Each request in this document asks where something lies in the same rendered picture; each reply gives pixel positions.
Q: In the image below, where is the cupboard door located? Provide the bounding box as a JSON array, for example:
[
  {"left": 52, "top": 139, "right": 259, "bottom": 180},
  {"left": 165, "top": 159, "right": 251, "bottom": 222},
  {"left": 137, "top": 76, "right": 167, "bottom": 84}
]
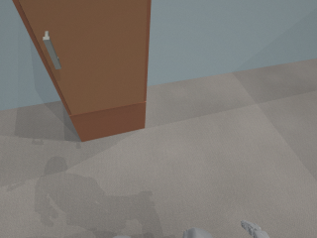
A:
[{"left": 19, "top": 0, "right": 148, "bottom": 115}]

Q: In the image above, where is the robot right thigh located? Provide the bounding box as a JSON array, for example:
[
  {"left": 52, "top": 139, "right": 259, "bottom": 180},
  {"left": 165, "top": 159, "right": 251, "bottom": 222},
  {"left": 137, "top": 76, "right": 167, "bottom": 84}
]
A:
[{"left": 182, "top": 227, "right": 213, "bottom": 238}]

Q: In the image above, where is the handle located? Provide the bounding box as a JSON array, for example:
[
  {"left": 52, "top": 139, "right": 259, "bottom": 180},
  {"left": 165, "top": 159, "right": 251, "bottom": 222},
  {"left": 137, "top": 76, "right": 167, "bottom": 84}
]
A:
[{"left": 43, "top": 31, "right": 61, "bottom": 69}]

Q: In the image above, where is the right robot hand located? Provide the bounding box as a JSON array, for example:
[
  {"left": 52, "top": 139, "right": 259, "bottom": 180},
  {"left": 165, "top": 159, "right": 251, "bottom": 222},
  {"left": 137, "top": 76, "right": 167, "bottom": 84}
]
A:
[{"left": 241, "top": 220, "right": 269, "bottom": 238}]

